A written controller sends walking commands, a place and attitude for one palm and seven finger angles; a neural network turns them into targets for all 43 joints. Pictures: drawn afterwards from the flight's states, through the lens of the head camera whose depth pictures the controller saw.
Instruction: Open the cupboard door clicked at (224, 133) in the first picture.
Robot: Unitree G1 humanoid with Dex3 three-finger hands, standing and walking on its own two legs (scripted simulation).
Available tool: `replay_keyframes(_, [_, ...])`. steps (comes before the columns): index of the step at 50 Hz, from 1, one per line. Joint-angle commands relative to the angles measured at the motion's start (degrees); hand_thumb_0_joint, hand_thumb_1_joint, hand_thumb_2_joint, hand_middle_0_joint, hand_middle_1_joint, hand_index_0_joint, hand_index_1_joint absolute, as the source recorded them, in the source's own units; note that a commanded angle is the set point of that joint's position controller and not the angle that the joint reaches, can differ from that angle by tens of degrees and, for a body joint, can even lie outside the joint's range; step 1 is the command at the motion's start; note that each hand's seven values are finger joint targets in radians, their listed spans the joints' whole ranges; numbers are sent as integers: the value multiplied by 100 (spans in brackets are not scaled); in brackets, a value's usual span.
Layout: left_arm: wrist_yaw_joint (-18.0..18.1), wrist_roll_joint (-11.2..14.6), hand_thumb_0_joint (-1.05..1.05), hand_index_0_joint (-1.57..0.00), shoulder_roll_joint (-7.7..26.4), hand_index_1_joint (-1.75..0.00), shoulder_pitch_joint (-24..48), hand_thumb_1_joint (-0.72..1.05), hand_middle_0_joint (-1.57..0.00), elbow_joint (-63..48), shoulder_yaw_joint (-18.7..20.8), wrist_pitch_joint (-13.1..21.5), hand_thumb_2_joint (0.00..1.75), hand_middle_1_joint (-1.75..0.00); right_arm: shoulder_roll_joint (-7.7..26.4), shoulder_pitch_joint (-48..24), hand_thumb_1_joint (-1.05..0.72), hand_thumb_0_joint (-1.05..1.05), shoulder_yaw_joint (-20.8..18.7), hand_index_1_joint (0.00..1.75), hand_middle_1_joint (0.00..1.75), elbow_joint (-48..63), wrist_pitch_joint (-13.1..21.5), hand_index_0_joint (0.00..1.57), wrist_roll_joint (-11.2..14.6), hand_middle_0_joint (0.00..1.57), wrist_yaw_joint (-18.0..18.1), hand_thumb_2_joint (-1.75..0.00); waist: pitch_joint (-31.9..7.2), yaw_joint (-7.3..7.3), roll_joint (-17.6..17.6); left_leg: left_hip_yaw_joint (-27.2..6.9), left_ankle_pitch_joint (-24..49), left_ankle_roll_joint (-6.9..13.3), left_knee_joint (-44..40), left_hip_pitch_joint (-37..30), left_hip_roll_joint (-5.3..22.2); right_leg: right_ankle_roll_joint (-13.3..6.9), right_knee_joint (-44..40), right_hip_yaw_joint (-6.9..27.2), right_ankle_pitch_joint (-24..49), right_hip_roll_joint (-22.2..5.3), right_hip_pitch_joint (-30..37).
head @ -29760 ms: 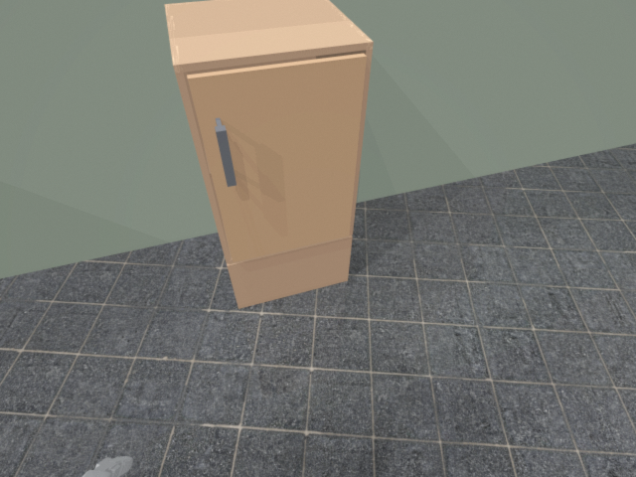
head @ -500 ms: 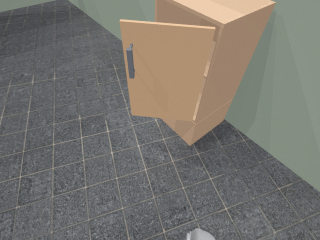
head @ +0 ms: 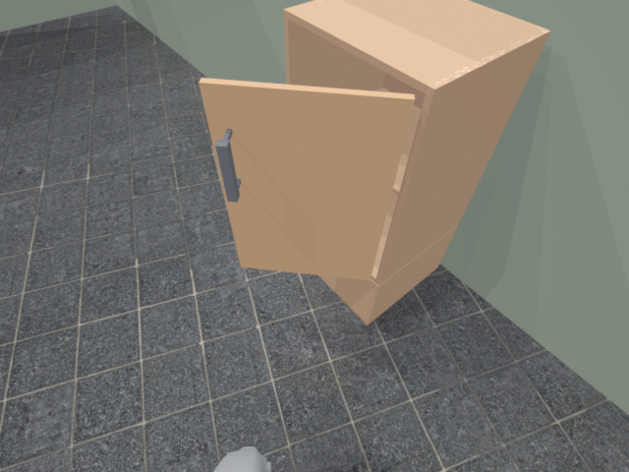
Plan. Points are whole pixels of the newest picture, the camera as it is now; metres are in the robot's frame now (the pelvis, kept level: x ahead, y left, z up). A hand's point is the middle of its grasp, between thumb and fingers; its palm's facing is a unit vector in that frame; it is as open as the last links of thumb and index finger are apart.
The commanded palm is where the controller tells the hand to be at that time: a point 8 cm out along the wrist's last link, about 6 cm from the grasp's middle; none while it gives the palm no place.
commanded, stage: take the last steps up to it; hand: left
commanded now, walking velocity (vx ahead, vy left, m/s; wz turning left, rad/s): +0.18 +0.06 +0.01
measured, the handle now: (231, 166) +0.68 +0.22 -0.06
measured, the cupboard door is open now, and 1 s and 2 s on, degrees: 44 44 44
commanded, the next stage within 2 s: come to a stop and stand still in 0.08 s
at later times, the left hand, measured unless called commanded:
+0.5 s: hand (170, 466) +0.15 +0.22 -0.18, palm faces +0.01 -0.98 -0.21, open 7.3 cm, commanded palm none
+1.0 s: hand out of the picture +0.12 +0.21 -0.19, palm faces +0.06 -0.98 -0.20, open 7.3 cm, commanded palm none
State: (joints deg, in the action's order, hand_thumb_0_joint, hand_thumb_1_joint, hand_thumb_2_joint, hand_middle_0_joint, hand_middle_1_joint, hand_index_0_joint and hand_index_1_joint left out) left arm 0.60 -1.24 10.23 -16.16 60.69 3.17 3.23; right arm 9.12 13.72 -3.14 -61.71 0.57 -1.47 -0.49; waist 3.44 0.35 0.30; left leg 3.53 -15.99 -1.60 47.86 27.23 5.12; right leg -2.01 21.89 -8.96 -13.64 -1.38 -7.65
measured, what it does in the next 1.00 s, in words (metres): steps on the spot: left foot, then right foot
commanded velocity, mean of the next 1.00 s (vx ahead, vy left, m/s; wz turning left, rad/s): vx -0.05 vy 0.02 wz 0.00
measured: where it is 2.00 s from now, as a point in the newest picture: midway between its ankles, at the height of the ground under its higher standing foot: outside the picture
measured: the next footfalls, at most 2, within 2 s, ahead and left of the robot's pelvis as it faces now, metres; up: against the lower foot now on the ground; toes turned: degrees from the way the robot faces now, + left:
left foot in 0.14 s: +0.16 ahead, +0.14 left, +0.00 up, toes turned +6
right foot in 0.58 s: +0.11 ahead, -0.10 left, +0.00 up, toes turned -6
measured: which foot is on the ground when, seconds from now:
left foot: up 0.00-0.12, down 0.14-0.60, up 0.62-0.92, down 0.94-1.00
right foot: down 0.00-0.14, up 0.16-0.56, down 0.58-1.00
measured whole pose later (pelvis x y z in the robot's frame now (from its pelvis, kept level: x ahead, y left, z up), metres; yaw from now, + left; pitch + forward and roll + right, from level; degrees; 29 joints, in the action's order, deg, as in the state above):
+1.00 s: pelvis +0.08 +0.02 -0.01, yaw -1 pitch -2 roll +1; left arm 1.5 -0.8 11.2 -11.0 59.3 2.3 -2.1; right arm 9.7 10.7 -2.0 -60.3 -1.5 -1.3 0.9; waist 4.4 1.8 2.9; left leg 2.1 -15.9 0.6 29.2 11.5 -0.3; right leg 0.4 32.0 -4.1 -17.6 -3.2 -13.0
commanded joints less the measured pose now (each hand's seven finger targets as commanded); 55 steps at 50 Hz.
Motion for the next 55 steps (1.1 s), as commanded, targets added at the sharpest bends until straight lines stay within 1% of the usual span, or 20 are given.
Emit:
replay_keyframes(1, [-31, -4, 0, -20, 693, -30, -351, 90, -20, -37, 81, 132, 90, -30, 118, -68, -90, 0, 30, 30, 30, 375, 121, 20, 31, 20, -63, -90, 8, 67, 640, 128, 165, 12, -864, -309, -122, -739, -932, 1053, 1000, -1542, -197])
replay_keyframes(5, [-30, 20, 0, -20, 640, -30, -270, 90, -20, 58, 71, 26, 90, -30, 394, 433, -90, 0, 10, 30, 30, 200, 256, 20, 17, 20, -11, -90, -142, -250, 318, 258, 709, 66, -2142, -1993, -354, -375, 18, 713, 573, -1134, -824])
replay_keyframes(6, [-47, 33, 0, -20, 466, -30, -379, 90, -20, 26, 24, -10, 90, -30, 765, 892, -90, 0, -61, 30, 30, 100, 300, 20, -5, 20, 38, -90, -417, -402, -472, -436, 909, 294, -2332, -2747, 185, -165, 993, 452, 35, -728, -1351])
replay_keyframes(7, [-59, 52, 0, -20, 212, -30, -483, 90, -20, -69, -24, -15, 90, -30, 1328, 1320, -90, 0, -192, 30, 30, 74, 288, 20, -53, 20, 99, -90, -675, -518, -1744, -1901, 1082, 830, -2751, -3273, 1368, 92, 2337, -46, -1526, -105, -2162])
replay_keyframes(8, [-32, 43, 0, -20, 245, -30, -221, 90, -20, -219, -51, -13, 90, -30, 1387, 1511, -90, 0, -171, 30, 30, 77, 209, 20, -50, 20, 166, -90, -651, -611, -1553, -2414, 1274, 1315, -3154, -3092, 1840, 79, 3490, 294, -2218, -7, -2433])
replay_keyframes(12, [1, 47, 0, -20, 100, -30, -374, 90, -20, 102, -93, -208, 90, -30, 645, 67, -90, 0, 157, 30, 30, 434, 230, 20, 13, 20, 300, -90, 37, 38, -527, -1117, 2490, 1076, -3357, -1120, 1287, 228, 3441, 949, -1110, -524, -1489])
replay_keyframes(14, [37, 67, 0, -20, 53, -30, -644, 90, -20, 181, -108, -339, 90, -30, 681, -145, -90, 0, 179, 30, 30, 438, 218, 20, 27, 20, 348, -90, -266, 175, -474, -681, 3417, 1004, -3200, -1252, 1153, 333, 2964, 877, -901, -407, -1110])
replay_keyframes(25, [57, 12, 0, -20, 385, -30, -67, 90, -20, -449, 73, -570, 90, -30, 1131, -71, -90, 0, -165, 30, 30, 385, -109, 20, 2, 20, 381, -90, -629, -3, -958, -767, 3729, 1053, -2485, -1861, 1264, 227, 1568, 596, -627, -56, -911])
replay_keyframes(27, [67, 3, 0, -20, 491, -30, -195, 90, -20, -465, 84, -493, 90, -30, 1107, -71, -90, 0, -181, 30, 30, 410, -134, 20, 41, 20, 348, -90, -684, 84, -655, -639, 3274, 767, -2082, -1748, 957, 183, 530, 616, 484, -63, -386])
replay_keyframes(28, [90, -20, 0, -20, 720, -30, -222, 90, -20, -492, 116, -441, 90, -30, 981, 2, -90, 0, -186, 30, 30, 439, -139, 20, 75, 20, 318, -90, -816, 85, -88, -365, 2417, 477, -1669, -1455, 588, 81, 174, 1115, 1896, -464, 20])
replay_keyframes(29, [123, -62, 0, -20, 1061, -30, -144, 90, -20, -514, 160, -401, 90, -30, 693, 51, -90, 0, -148, 30, 30, 508, -165, 20, 121, 20, 276, -90, -807, 15, 987, 178, 714, 136, -1145, -875, -32, -287, 144, 1942, 3232, -1375, 260])
replay_keyframes(30, [116, -23, 0, -20, 1143, -30, -61, 90, -20, -513, 124, -359, 90, -30, 570, -76, -90, 0, -100, 30, 30, 558, -235, 20, 123, 20, 228, -90, -636, 87, 1232, 114, -1391, 2, -367, -684, -432, -797, -89, 2088, 3964, -1993, -8])
replay_keyframes(31, [131, -34, 0, -20, 1116, -30, 73, 90, -20, -538, 88, -341, 90, -30, 520, -199, -90, 0, -107, 30, 30, 582, -302, 20, 119, 20, 216, -90, -625, 102, 929, -215, -1762, 17, 272, -585, -438, -1010, -73, 2002, 4011, -2029, -77])
replay_keyframes(34, [191, 3, 0, -20, 983, -30, 313, 90, -20, -539, 65, -317, 90, -30, 556, -266, -90, 0, -65, 30, 30, 472, -347, 20, 109, 20, 213, -90, -487, 55, 967, -410, -1453, -68, 815, -126, -391, -961, 151, 1694, 4616, -1694, 349])
replay_keyframes(40, [191, -6, 0, -20, 1165, -30, 166, 90, -20, -511, 153, -294, 90, -30, 557, -325, -90, 0, -30, 30, 30, 490, -291, 20, 119, 20, 138, -90, -485, 230, 862, -254, -1094, -155, -412, -411, -447, -881, 87, 1700, 3842, -1675, 641])
replay_keyframes(44, [177, 25, 0, -20, 1114, -30, 351, 90, -20, -462, 159, -308, 90, -30, 473, 97, -90, 0, -7, 30, 30, 362, -200, 20, 107, 20, 152, -90, -531, 13, 816, -101, 47, -95, -2170, -1562, -553, -548, 330, 1581, 2829, -1406, 49])
replay_keyframes(46, [128, 89, 0, -20, 803, -30, 379, 90, -20, -491, 85, -350, 90, -30, 774, 297, -90, 0, -25, 30, 30, 299, -91, 20, 65, 20, 168, -90, -639, -32, -122, -766, 1383, 204, -2719, -2351, 133, -54, 743, 1110, 1130, -748, -688])
replay_keyframes(47, [112, 81, 0, -20, 526, -30, 300, 90, -20, -498, 19, -388, 90, -30, 994, 194, -90, 0, -63, 30, 30, 358, -76, 20, 41, 20, 191, -90, -654, 55, -838, -1456, 1771, 572, -2810, -2032, 797, 176, 902, 775, -117, -374, -676])
replay_keyframes(48, [121, 76, 0, -20, 430, -30, 320, 90, -20, -457, -7, -425, 90, -30, 1111, -49, -90, 0, -34, 30, 30, 413, -122, 20, 8, 20, 209, -90, -438, 116, -892, -1443, 1237, 802, -3030, -1348, 980, 225, 940, 658, -722, -273, -338])
replay_keyframes(55, [45, 22, 0, -20, 554, -30, 167, 90, -20, -73, -115, -402, 90, -30, 778, -155, -90, 0, 84, 30, 30, 355, -106, 20, 67, 20, 216, -90, 177, 70, -159, -755, -369, 292, -3156, -1158, 84, 110, -92, 1041, 43, -414, -295])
